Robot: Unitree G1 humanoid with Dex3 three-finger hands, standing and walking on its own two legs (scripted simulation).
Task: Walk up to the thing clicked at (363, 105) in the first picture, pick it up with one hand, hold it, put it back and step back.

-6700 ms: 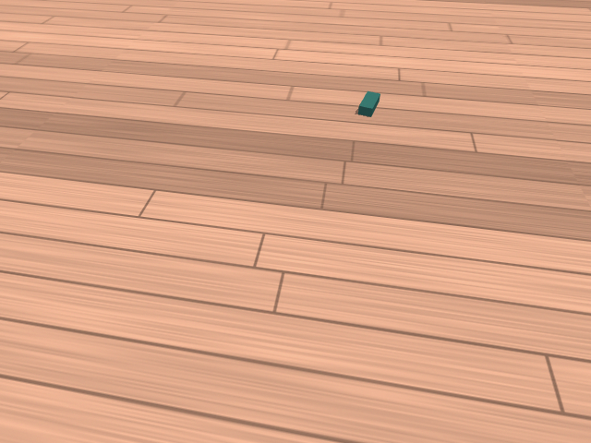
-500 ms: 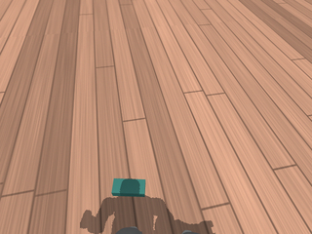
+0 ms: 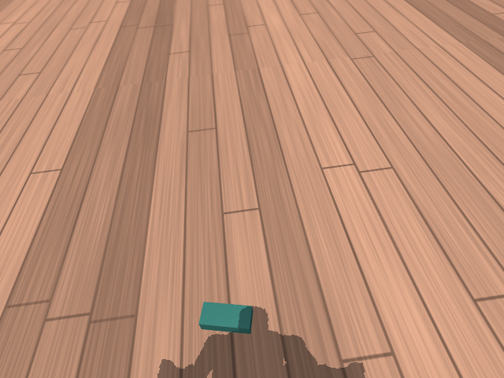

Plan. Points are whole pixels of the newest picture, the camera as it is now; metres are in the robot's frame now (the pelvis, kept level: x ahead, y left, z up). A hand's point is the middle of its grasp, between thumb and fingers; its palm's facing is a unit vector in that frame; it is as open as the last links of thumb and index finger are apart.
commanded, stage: walk up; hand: left
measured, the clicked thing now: (226, 317) +0.48 +0.19 -0.74
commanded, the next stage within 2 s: stand in 1.48 s
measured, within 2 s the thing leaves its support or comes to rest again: neither
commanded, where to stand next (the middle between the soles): +0.09 +0.07 m, yaw -4 degrees
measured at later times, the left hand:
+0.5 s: hand out of the picture +0.13 +0.29 -0.15, palm faces -0.01 -0.95 -0.31, open 7.4 cm
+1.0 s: hand out of the picture +0.11 +0.31 -0.15, palm faces -0.05 -0.94 -0.34, open 7.4 cm
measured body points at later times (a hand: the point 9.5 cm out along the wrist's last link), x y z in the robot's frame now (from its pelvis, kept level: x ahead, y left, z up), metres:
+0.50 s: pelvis +0.03 +0.04 +0.01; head +0.05 +0.06 +0.46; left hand +0.13 +0.34 -0.13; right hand +0.13 -0.25 -0.12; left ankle +0.03 +0.17 -0.73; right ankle +0.04 -0.09 -0.73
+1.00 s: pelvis +0.04 +0.05 +0.01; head +0.06 +0.05 +0.46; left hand +0.12 +0.35 -0.12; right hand +0.12 -0.25 -0.12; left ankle +0.03 +0.17 -0.73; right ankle +0.04 -0.09 -0.73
